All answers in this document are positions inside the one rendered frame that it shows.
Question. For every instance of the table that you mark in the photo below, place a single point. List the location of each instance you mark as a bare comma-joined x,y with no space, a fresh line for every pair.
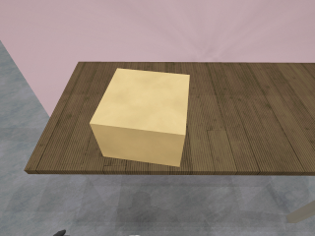
243,119

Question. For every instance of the carton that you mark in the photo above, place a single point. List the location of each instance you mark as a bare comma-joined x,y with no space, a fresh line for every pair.
142,116

